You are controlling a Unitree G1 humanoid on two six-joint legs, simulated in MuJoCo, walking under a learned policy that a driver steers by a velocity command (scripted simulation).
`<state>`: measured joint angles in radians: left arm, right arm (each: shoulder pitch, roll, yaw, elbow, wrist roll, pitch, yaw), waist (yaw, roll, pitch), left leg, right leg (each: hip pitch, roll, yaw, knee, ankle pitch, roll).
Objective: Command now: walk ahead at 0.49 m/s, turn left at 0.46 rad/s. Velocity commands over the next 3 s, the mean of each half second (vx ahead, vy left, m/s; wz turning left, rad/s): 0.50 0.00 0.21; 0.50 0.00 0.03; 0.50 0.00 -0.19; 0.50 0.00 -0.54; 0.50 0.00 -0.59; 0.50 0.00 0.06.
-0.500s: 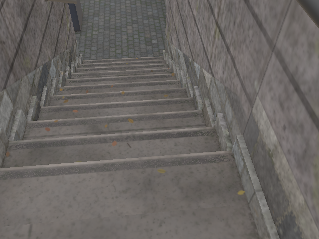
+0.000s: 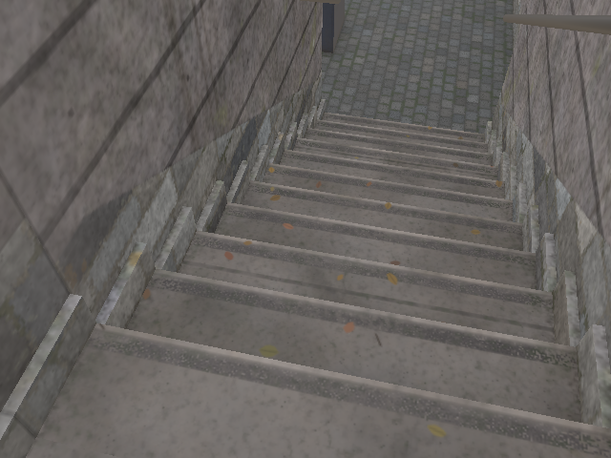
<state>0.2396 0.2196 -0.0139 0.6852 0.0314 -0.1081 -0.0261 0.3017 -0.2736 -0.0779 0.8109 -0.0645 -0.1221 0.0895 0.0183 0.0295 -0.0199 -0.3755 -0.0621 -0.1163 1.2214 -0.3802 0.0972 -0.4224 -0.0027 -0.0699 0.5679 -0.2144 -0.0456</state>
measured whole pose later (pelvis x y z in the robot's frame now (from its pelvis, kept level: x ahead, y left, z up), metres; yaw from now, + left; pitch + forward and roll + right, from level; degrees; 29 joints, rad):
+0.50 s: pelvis +0.27 +0.07 +0.02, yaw +6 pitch +2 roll +0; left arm 0.22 0.26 0.01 0.79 0.07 -0.09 -0.03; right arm 0.37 -0.24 -0.05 0.82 -0.06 -0.11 0.02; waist -0.02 0.00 -0.03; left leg -0.18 -0.04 0.02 0.31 -0.17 0.08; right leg -0.57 -0.07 0.01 1.02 -0.24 -0.05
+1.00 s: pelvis +0.51 +0.04 +0.02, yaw +5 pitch +0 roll +0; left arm 0.38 0.23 0.04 0.87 0.06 -0.09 -0.02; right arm 0.25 -0.26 -0.05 0.88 -0.09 -0.04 0.03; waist 0.03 0.02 0.02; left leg -0.58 0.04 -0.06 1.09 -0.22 0.05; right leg -0.19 0.09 -0.04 0.38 -0.19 -0.11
